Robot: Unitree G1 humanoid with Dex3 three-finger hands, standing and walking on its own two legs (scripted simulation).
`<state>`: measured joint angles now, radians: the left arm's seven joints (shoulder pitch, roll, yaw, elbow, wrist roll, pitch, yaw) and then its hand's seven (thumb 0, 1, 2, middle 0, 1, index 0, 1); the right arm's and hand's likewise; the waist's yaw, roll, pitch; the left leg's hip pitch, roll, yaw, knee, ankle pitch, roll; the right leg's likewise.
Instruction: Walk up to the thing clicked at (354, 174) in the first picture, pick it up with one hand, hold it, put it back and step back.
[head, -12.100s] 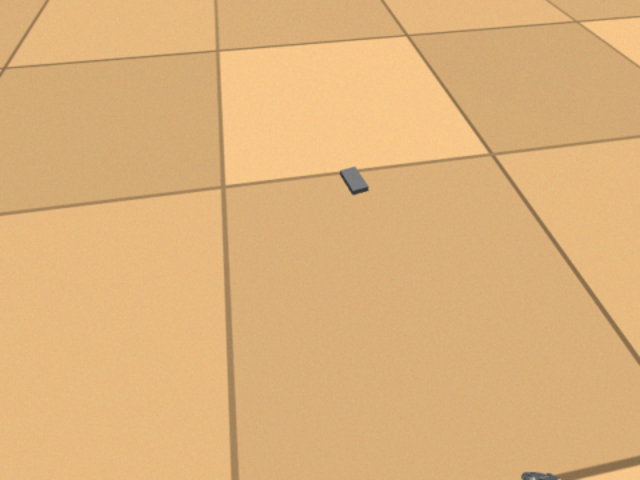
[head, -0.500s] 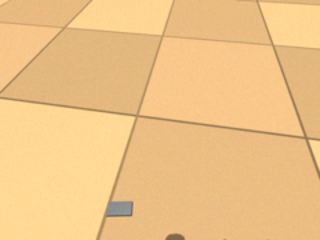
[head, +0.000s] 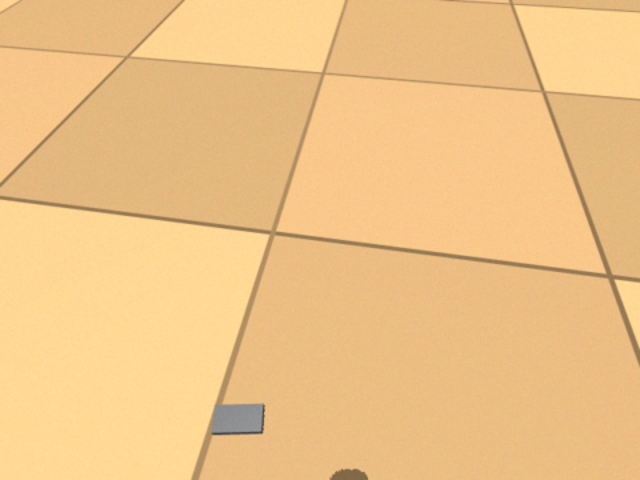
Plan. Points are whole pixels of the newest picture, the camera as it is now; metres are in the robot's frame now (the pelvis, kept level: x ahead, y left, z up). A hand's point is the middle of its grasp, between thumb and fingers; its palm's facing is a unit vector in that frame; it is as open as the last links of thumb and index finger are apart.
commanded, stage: stand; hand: left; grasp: from above
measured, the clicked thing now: (238, 419) +0.38 +0.25 -0.77
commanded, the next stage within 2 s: rise first in 0.08 s
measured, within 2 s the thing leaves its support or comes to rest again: neither
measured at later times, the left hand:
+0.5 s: hand out of the picture +0.14 +0.25 -0.18, palm faces -0.07 -0.93 -0.37, open 9.9 cm
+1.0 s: hand out of the picture +0.11 +0.28 -0.27, palm faces -0.24 -0.82 -0.52, open 14.3 cm
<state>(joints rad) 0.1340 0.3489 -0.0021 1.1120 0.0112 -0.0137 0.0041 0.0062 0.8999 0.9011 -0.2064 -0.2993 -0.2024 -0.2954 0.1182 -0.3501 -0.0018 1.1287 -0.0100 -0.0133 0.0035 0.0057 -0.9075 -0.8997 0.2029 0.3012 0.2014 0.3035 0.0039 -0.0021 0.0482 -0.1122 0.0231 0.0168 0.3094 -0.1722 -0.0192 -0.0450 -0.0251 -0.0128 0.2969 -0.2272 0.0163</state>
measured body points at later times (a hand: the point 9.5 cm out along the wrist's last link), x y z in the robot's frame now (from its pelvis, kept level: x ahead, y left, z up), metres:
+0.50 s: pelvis -0.03 +0.00 -0.03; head +0.04 +0.01 +0.41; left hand +0.14 +0.30 -0.15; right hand +0.07 -0.26 -0.15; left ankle +0.00 +0.13 -0.75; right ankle -0.04 -0.13 -0.75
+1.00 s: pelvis -0.03 +0.01 -0.13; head +0.08 +0.03 +0.31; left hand +0.12 +0.32 -0.24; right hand +0.16 -0.24 -0.21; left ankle +0.00 +0.13 -0.75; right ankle -0.04 -0.13 -0.75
